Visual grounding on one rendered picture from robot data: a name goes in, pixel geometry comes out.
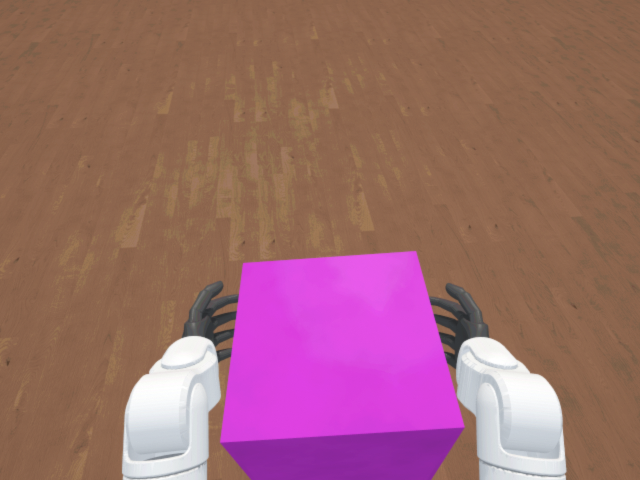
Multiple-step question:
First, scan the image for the right robot forearm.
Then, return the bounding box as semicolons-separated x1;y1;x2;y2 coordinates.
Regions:
456;337;566;480

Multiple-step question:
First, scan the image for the carton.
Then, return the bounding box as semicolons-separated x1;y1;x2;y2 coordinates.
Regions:
220;251;465;480

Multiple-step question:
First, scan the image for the left robot hand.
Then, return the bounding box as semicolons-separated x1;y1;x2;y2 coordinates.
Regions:
182;281;239;363

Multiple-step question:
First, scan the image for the left robot forearm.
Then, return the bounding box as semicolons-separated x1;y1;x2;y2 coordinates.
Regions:
122;336;221;480

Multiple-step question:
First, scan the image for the right robot hand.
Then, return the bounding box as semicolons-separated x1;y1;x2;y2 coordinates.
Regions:
429;283;489;369

